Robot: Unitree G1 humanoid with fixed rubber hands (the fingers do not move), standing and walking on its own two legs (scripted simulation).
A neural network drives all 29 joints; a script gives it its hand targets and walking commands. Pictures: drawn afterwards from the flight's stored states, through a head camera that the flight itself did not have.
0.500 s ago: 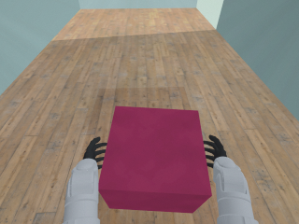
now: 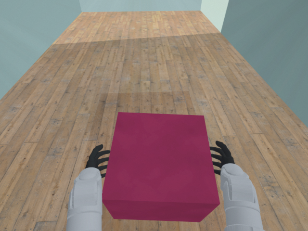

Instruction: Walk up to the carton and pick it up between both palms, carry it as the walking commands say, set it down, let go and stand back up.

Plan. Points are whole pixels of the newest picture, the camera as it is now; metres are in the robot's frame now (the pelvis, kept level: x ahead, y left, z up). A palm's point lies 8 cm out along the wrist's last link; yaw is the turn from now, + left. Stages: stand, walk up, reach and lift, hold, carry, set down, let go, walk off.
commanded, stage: hold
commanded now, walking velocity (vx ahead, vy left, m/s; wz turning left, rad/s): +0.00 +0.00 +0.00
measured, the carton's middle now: (158, 166) +0.33 +0.00 -0.04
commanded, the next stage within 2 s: carry in 0.88 s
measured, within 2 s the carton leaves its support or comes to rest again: neither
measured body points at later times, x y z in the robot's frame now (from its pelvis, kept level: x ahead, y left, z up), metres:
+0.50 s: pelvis +0.00 +0.00 +0.00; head -0.04 +0.01 +0.45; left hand +0.28 +0.18 +0.03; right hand +0.28 -0.18 +0.03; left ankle +0.02 +0.12 -0.75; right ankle -0.01 -0.12 -0.75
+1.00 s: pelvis +0.01 +0.00 -0.01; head -0.02 +0.00 +0.44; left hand +0.30 +0.18 +0.04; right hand +0.30 -0.18 +0.04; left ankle +0.02 +0.12 -0.75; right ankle -0.01 -0.12 -0.75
